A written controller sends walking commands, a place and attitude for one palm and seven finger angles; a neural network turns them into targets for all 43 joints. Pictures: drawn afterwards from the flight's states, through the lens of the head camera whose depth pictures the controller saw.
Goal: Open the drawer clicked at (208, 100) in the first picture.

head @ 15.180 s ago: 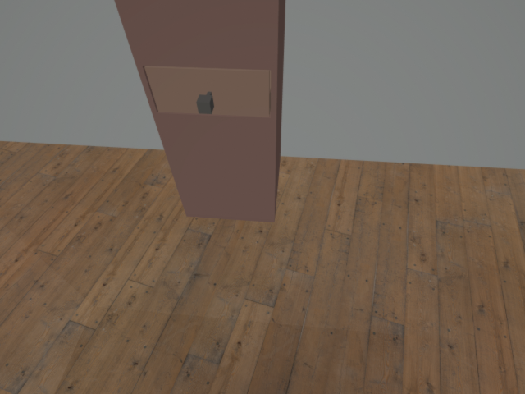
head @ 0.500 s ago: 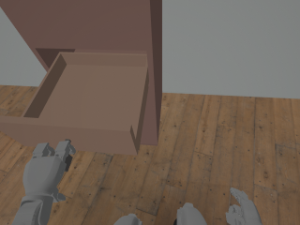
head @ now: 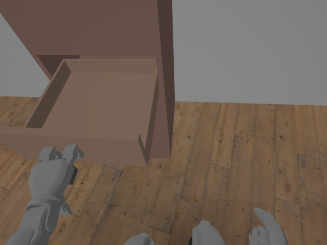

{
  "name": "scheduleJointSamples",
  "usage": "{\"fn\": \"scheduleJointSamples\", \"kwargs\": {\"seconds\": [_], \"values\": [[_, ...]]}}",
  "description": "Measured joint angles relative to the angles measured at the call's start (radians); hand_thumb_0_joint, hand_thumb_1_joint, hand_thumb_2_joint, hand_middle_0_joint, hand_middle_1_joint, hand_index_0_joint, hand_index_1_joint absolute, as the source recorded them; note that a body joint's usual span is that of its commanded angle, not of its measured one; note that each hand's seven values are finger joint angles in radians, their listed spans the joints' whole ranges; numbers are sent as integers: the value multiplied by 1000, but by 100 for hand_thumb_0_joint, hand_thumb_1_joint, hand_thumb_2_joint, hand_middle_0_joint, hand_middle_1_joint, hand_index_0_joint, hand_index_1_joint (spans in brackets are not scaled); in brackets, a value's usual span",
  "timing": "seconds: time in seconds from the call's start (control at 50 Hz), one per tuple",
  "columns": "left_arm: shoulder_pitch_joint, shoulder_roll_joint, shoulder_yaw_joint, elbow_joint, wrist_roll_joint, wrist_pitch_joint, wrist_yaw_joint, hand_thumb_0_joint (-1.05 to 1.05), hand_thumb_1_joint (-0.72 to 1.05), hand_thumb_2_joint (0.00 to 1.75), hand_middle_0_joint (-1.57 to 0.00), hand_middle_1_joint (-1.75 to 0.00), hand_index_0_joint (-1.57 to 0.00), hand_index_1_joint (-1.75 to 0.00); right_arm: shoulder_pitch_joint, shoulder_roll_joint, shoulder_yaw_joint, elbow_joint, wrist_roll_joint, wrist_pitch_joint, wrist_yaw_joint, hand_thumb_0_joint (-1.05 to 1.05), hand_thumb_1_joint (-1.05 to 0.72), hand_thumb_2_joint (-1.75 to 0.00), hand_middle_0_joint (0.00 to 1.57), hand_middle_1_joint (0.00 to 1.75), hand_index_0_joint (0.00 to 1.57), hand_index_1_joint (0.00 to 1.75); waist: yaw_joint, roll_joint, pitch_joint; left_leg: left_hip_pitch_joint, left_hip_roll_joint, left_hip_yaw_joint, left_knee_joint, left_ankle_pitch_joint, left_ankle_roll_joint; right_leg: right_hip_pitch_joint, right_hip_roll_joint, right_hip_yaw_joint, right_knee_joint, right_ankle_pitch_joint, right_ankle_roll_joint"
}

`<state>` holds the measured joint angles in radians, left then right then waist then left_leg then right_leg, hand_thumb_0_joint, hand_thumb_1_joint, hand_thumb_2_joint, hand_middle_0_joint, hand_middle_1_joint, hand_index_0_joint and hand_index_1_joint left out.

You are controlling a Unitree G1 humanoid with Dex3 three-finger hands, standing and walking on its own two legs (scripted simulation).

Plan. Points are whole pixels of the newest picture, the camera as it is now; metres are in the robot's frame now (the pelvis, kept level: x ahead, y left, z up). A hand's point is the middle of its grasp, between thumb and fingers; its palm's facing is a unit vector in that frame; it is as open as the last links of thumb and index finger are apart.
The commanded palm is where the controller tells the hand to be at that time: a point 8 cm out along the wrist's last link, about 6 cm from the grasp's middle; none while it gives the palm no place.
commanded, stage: lift the hand off the handle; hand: left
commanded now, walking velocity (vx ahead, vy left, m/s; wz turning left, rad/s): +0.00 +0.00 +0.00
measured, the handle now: (67, 166) +0.30 +0.28 -0.01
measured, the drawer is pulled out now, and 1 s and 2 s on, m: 0.30 0.30 0.30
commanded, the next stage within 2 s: none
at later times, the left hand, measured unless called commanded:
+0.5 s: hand (54, 175) +0.26 +0.28 +0.02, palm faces -0.01 -0.03 -1.00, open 13.8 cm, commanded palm +0.24 +0.29 +0.08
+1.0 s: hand (46, 169) +0.26 +0.28 +0.06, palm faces +0.02 -0.03 -1.00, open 13.8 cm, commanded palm +0.24 +0.29 +0.12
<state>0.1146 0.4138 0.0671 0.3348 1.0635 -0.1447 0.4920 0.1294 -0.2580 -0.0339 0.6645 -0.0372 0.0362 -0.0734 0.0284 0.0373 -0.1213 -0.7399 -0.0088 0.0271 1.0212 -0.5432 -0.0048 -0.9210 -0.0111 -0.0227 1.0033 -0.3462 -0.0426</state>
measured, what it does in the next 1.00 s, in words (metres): stands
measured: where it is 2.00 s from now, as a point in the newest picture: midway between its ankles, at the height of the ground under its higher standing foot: outside the picture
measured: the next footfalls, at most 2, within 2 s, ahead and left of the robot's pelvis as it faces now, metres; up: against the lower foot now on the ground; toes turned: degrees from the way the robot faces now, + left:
none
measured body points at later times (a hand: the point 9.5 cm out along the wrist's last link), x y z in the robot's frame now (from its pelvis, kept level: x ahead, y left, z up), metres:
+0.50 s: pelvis +0.02 +0.01 +0.02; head +0.08 -0.02 +0.47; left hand +0.26 +0.28 +0.08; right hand +0.20 -0.23 -0.10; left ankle -0.03 +0.13 -0.67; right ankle +0.08 -0.09 -0.67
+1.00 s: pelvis +0.03 +0.02 +0.04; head +0.07 -0.01 +0.49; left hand +0.26 +0.28 +0.12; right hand +0.23 -0.21 -0.07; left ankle -0.03 +0.13 -0.67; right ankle +0.08 -0.09 -0.67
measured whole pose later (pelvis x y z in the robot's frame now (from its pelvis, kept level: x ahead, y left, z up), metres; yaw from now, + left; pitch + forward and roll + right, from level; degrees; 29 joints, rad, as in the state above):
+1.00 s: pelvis +0.03 +0.02 +0.04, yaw +0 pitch +8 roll +1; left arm 0.24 0.42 0.03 0.08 1.03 -0.10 0.36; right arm 0.11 -0.24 -0.02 0.62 -0.04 0.06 -0.05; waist 0.08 0.06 -0.07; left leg -0.43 -0.02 0.02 0.75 -0.47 0.02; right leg -0.61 -0.01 -0.02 0.75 -0.29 -0.02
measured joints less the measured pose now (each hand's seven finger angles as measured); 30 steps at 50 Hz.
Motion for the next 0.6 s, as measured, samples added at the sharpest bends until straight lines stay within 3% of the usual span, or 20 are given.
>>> {"fn": "scheduleJointSamples", "kwargs": {"seconds": [0.26, 0.6], "values": [[36, 18, 16, -51, -28, -3, -36, 0, -49, 30, -32, -120, -33, -120, 6, -2, 1, -8, 7, 5, -5, 1, -91, -90, 20, 30, 20, 30, 7, 5, 15, 79, -1, -2, -76, 25, 4, 81, 1, -1, -74, 20, 6], [87, 7, -8, -146, -22, 0, -65, 0, -49, 30, -32, -120, -34, -121, -4, 8, 2, -35, 2, 15, 10, 1, -91, -90, 20, 30, 20, 30, 23, 13, 25, 182, -6, -3, -160, 41, 16, 188, -1, 1, -155, 31, 20]]}}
